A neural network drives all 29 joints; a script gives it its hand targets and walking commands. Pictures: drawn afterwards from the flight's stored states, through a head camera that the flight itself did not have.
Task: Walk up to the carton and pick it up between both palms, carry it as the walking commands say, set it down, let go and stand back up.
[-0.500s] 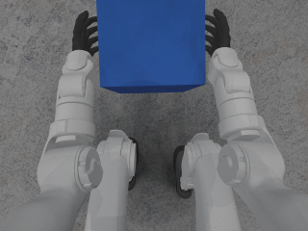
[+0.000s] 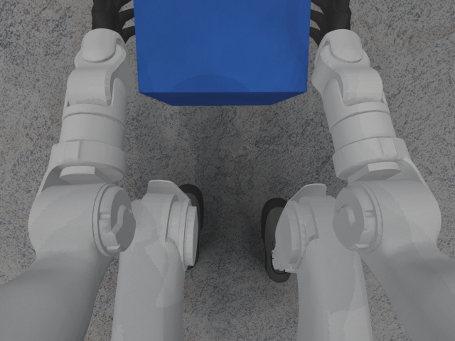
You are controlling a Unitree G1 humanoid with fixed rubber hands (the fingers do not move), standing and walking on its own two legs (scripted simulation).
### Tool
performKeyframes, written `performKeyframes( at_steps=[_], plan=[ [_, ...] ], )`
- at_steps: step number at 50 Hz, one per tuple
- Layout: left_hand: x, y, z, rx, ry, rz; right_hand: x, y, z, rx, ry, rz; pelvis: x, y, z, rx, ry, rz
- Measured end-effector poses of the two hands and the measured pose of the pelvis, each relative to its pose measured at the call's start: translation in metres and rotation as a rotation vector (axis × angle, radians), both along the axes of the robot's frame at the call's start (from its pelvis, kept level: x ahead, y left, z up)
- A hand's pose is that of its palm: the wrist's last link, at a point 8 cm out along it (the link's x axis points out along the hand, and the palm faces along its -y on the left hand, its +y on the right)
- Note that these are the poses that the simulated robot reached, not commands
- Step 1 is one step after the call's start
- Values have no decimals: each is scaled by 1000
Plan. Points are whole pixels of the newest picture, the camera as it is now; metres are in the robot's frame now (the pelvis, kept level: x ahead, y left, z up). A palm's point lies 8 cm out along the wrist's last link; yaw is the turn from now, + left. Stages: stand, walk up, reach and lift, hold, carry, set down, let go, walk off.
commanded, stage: set down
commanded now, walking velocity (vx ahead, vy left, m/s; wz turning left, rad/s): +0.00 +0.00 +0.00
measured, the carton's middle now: (221, 37) +0.54 +0.05 -0.23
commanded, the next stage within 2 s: none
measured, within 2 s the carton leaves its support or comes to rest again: rests again in 0.58 s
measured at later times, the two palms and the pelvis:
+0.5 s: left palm (115, 35) +0.52 +0.20 -0.17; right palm (326, 38) +0.53 -0.10 -0.17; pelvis -0.01 +0.00 -0.02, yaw +0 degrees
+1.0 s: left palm (118, 36) +0.52 +0.20 -0.18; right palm (326, 38) +0.54 -0.10 -0.18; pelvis +0.00 +0.00 -0.03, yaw +0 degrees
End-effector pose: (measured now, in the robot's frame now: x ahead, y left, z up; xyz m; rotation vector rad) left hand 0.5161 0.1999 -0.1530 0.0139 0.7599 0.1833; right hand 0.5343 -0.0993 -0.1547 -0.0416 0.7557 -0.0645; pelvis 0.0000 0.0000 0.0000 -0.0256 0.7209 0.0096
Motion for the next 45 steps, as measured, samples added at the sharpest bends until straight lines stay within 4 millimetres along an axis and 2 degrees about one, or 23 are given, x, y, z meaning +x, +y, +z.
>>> performKeyframes(
  at_steps=[5,17,25,45],
  plan=[
    [4,3,-5,-1,-10,1,2,3,-8,5,-10,-1,1,0,-8,1,-16,4],
    [1,-2,-8,-9,-3,-2,1,-2,-5,-5,-6,-2,-4,0,-13,-1,-45,0],
    [1,0,-15,7,15,-15,-2,0,-17,-7,6,6,-8,0,-18,2,-58,-3],
    [4,-1,-28,4,30,-34,3,-3,-29,1,10,27,-3,-2,-25,13,-54,-16]
  ],
)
